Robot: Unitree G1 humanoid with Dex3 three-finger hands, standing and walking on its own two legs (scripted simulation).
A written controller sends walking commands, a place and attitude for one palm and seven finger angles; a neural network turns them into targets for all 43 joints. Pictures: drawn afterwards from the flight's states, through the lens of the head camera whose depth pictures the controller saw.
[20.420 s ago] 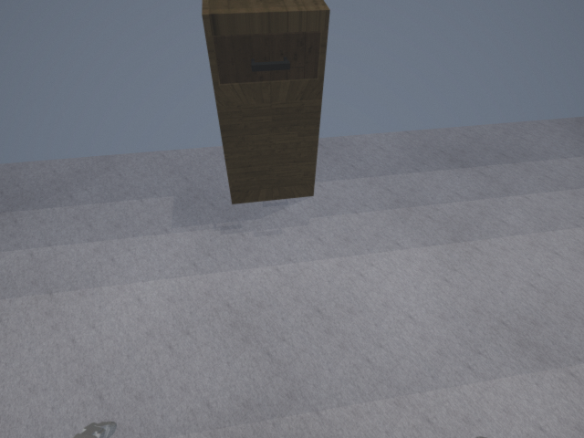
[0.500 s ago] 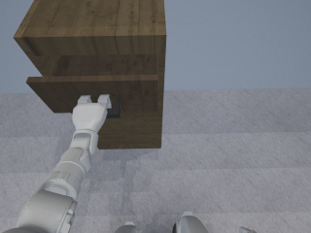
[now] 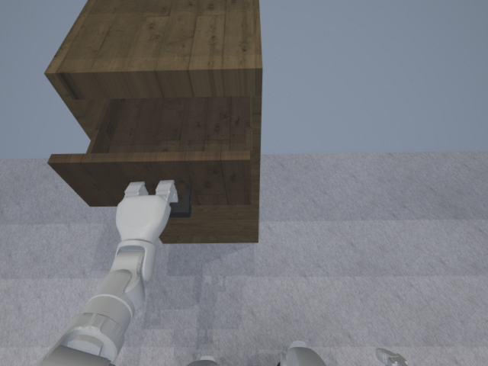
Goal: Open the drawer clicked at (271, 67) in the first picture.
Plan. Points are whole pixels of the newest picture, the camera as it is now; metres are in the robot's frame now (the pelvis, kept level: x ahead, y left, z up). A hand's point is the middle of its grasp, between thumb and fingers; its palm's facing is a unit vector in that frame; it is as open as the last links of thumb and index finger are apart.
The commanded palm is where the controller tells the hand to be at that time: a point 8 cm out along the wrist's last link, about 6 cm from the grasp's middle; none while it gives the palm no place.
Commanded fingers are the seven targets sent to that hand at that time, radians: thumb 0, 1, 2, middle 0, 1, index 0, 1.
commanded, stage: pull the drawer open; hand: left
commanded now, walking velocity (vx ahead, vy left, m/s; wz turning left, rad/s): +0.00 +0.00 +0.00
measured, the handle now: (157, 200) +0.41 +0.18 -0.02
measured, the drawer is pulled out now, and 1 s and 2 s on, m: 0.16 0.27 0.30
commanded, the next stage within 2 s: open the thumb to release the handle in 1.34 s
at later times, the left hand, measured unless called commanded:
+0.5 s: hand (149, 255) +0.31 +0.18 -0.05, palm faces -0.02 -0.06 -1.00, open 5.3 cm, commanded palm +0.27 +0.18 +0.01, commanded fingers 0.00 0.90 0.90 -0.40 -1.35 -0.40 -1.35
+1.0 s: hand (144, 289) +0.25 +0.18 -0.04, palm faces -0.01 -0.08 -1.00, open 5.4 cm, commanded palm +0.21 +0.19 +0.01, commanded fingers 0.00 0.90 0.90 -0.40 -1.35 -0.40 -1.35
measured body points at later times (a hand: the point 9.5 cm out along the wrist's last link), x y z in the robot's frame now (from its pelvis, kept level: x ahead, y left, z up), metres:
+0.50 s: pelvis +0.00 -0.01 +0.00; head +0.07 -0.03 +0.45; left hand +0.31 +0.18 +0.01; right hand +0.16 -0.25 -0.13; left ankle -0.03 +0.10 -0.68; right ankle +0.04 -0.11 -0.68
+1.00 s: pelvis +0.01 -0.01 +0.00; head +0.06 -0.04 +0.44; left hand +0.25 +0.18 +0.01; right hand +0.20 -0.24 -0.11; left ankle -0.03 +0.10 -0.68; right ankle +0.04 -0.11 -0.68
